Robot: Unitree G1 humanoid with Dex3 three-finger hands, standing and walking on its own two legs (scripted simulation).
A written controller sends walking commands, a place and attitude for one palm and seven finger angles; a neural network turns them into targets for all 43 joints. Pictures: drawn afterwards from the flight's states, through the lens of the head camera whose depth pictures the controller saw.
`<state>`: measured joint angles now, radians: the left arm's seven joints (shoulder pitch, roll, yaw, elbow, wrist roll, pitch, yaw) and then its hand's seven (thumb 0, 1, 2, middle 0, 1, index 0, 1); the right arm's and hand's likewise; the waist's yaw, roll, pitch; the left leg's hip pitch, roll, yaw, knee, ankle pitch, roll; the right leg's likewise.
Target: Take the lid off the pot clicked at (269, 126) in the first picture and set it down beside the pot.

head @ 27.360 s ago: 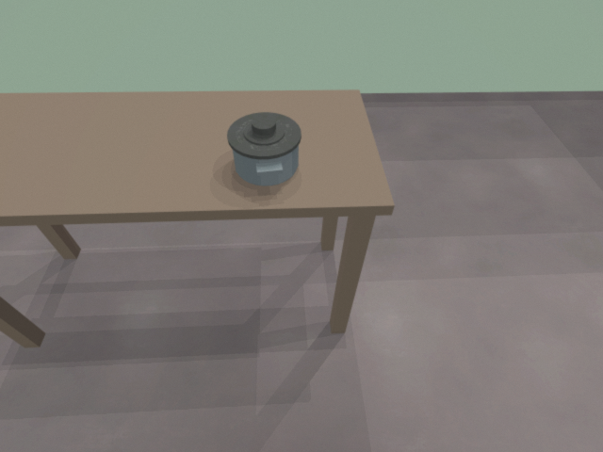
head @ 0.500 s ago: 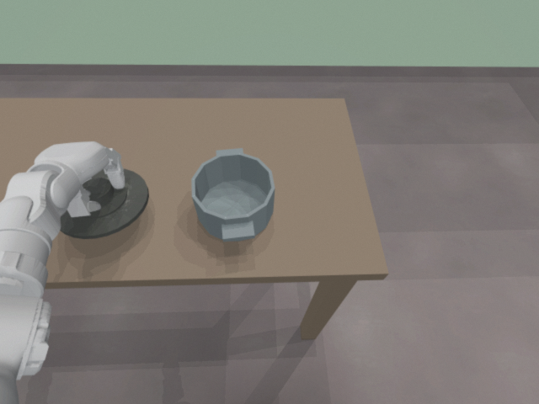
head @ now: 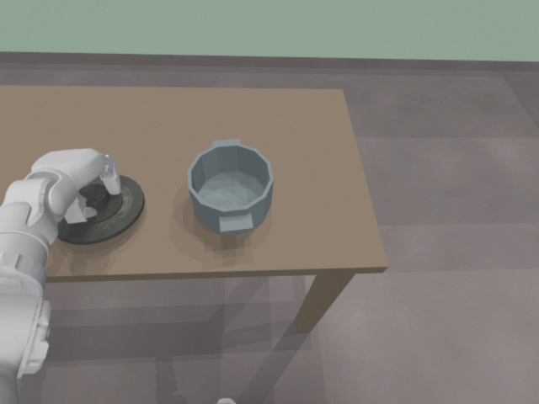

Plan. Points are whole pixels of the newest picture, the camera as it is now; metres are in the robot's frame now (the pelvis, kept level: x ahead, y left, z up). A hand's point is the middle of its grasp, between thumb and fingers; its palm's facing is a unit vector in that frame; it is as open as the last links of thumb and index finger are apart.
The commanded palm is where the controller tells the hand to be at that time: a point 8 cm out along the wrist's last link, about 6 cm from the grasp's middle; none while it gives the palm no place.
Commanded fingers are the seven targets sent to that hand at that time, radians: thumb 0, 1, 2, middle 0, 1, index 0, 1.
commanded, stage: lower the lid onto the table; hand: left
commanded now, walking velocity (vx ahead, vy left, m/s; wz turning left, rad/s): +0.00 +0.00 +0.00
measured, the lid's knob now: (92, 197) +0.45 +0.30 -0.02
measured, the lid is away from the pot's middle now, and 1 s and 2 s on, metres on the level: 0.24 0.24 0.24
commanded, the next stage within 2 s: open the fingers wide in 0.02 s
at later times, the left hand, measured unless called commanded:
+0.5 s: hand (82, 204) +0.42 +0.30 +0.01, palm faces -0.43 -0.08 -0.90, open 7.7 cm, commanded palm +0.43 +0.30 +0.07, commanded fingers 0.00 0.25 0.91 -0.59 -0.90 -0.62 -0.92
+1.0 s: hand (80, 205) +0.42 +0.30 +0.00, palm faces -0.44 -0.07 -0.90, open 10.2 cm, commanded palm +0.43 +0.29 +0.07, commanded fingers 0.00 -0.03 0.69 -0.36 -0.83 -0.36 -0.83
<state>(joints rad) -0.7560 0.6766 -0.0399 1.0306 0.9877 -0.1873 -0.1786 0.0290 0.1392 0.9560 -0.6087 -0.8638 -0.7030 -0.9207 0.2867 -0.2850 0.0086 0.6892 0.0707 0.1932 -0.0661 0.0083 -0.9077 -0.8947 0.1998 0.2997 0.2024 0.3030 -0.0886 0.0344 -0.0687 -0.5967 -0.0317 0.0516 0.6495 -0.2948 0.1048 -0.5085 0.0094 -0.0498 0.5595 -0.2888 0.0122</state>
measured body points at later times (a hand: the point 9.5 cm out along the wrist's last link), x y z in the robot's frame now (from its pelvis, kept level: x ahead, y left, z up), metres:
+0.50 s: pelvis -0.01 +0.01 -0.01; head +0.08 +0.02 +0.44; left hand +0.44 +0.30 +0.06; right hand +0.03 -0.27 -0.13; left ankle +0.01 +0.05 -0.72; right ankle -0.02 -0.14 -0.72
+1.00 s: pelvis +0.00 +0.01 -0.01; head +0.08 +0.03 +0.44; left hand +0.44 +0.30 +0.05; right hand +0.04 -0.26 -0.13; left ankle +0.01 +0.05 -0.72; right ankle -0.02 -0.14 -0.72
